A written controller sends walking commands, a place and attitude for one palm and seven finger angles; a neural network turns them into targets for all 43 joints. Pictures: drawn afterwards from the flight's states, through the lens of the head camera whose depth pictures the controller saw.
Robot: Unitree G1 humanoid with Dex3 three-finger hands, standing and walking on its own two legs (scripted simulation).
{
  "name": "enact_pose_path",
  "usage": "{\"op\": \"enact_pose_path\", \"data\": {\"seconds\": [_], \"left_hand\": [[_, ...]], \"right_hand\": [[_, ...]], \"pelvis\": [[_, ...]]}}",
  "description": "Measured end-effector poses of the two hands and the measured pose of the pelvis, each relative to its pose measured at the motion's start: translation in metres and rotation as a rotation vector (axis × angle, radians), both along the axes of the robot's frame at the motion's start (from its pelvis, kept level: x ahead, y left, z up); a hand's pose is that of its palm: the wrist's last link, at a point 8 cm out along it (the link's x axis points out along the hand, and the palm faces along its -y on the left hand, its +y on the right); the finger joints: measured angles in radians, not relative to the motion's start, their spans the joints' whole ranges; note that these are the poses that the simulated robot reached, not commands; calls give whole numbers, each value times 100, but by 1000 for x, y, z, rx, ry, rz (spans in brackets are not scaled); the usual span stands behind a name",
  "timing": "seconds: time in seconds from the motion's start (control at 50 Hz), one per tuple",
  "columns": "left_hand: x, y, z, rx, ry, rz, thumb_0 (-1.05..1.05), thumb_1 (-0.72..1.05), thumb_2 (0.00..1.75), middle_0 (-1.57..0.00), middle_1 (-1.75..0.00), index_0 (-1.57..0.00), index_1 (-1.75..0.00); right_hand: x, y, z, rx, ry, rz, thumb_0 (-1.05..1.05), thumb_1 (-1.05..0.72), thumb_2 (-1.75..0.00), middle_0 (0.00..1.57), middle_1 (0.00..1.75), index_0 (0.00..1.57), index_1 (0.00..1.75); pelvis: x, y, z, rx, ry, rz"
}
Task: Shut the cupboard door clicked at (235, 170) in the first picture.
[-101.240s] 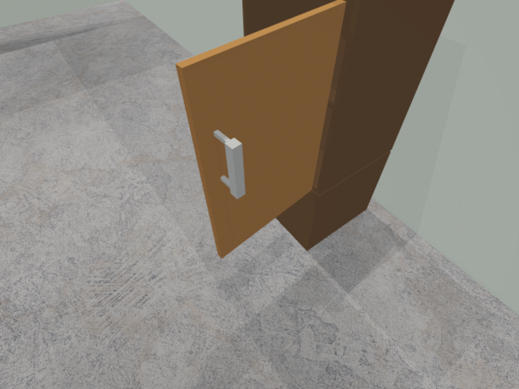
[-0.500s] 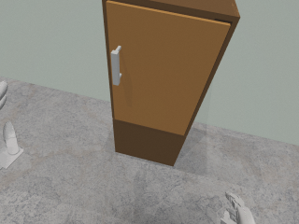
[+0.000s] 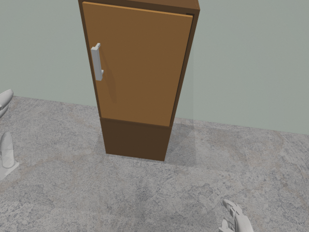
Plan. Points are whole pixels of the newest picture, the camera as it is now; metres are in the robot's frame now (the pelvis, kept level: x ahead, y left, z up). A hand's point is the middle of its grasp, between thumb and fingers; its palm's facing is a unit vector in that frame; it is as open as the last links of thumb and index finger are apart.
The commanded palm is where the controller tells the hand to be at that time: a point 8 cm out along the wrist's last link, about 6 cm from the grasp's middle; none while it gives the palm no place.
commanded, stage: stop stepping back and stand still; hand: left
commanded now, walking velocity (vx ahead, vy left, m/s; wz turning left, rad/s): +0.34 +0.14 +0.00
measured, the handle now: (98, 62) +0.75 +0.26 +0.05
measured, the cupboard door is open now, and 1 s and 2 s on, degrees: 0 0 0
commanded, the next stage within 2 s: let the arm hang, fingers relaxed in 0.82 s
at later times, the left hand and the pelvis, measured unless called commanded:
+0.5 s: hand out of the picture +0.12 +0.26 +0.21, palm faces +0.47 -0.71 -0.52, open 7.4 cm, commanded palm +0.09 +0.30 +0.19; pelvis -0.04 -0.01 +0.01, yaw +2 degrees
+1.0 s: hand out of the picture +0.15 +0.29 +0.12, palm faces +0.31 -0.79 -0.54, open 7.4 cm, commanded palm none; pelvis -0.06 +0.02 +0.00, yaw +3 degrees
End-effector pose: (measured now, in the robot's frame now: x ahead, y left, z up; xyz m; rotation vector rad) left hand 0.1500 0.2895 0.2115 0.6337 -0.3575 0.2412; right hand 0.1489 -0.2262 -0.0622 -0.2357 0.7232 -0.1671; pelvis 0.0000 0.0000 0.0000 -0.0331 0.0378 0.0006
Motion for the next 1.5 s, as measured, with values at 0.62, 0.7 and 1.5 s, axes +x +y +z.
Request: {"op": "enact_pose_path", "data": {"seconds": [0.62,0.7,1.5], "left_hand": [[-65,54,-23,-186,-58,390,1,89,90,-21,-30,-21,-30],[-46,52,-57,-289,56,366,1,89,90,-21,-30,-21,-30],[-353,-44,-340,-723,1794,626,1,93,90,-20,-30,-20,-30]], "right_hand": [[-29,-6,-27,-5,26,60,2,-90,-90,20,30,20,30],[-15,5,-20,-11,19,50,2,-91,-90,20,30,20,30],[-243,14,-68,45,752,-39,1,-91,-90,20,30,20,29]], "pelvis": [[-26,13,-2,32,-56,99],[-27,21,-1,57,-70,75],[-84,21,7,16,-57,114]]}}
